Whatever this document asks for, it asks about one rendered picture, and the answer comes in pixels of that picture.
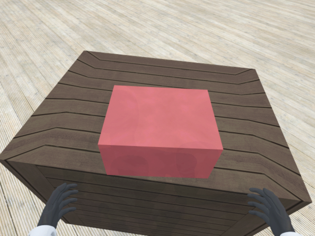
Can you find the carton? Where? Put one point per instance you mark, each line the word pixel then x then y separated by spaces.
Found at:
pixel 159 132

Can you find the pedestal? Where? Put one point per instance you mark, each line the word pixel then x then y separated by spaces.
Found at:
pixel 59 144

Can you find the left robot forearm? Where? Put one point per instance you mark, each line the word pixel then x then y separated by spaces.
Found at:
pixel 43 230

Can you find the right robot hand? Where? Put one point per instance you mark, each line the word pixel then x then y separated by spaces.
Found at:
pixel 274 212

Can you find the left robot hand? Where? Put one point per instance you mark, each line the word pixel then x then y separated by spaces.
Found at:
pixel 53 211

